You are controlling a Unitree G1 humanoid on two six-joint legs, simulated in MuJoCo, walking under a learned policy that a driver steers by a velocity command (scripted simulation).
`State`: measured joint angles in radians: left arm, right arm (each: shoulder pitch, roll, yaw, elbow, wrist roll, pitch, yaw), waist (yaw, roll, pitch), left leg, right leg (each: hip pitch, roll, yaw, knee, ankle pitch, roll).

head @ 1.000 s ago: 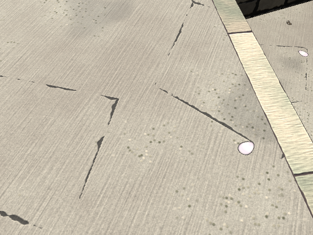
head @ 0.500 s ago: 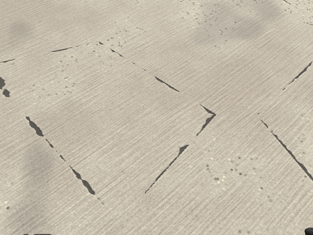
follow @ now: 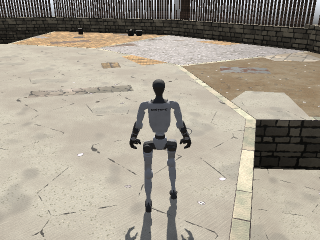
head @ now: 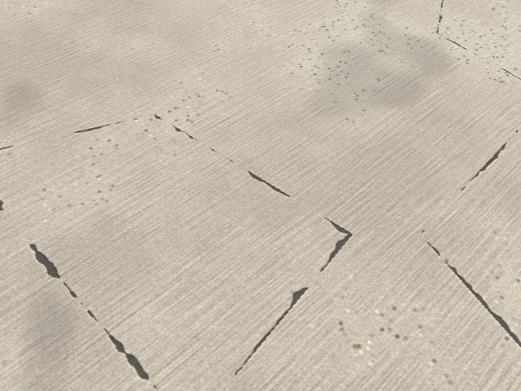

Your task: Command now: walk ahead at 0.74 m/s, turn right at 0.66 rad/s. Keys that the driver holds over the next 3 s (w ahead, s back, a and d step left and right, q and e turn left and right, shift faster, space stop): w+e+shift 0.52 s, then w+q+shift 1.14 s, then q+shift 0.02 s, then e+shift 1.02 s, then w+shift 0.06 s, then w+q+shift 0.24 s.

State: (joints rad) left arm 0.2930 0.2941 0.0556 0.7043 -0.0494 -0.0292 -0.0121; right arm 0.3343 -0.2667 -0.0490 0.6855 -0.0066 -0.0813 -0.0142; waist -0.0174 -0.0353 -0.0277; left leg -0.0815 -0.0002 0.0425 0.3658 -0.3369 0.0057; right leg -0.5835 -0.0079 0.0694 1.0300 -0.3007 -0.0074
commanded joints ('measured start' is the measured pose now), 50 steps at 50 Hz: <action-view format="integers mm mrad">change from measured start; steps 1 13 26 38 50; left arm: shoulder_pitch -147 -246 -3 112 -203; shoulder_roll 75 91 123 187 79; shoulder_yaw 17 11 31 26 -34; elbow -120 -195 -102 67 -124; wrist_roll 12 -10 23 102 80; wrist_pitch -21 -16 -57 -33 -121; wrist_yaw -18 -74 6 25 1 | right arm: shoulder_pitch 23 58 -176 -182 62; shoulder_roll -121 -272 -136 -200 -123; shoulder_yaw -34 -56 5 -38 -28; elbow -39 64 -132 -144 -20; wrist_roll -4 -5 -24 64 45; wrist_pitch -31 10 -48 -52 -26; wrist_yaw -3 -8 6 52 35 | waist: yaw -54 56 -17 -34 26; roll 152 206 41 -133 19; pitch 125 109 163 -54 140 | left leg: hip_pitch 206 217 -516 -315 -101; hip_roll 294 279 103 -78 65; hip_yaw -204 218 -126 55 -517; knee -217 -11 670 199 -205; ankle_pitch -12 1373 161 315 176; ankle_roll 110 61 -63 103 311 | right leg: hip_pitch -463 23 185 801 -74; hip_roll -92 61 -14 -168 -35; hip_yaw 41 -278 306 41 51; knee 176 -211 -875 -510 -88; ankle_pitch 126 152 23 1285 47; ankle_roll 13 -138 -315 -150 17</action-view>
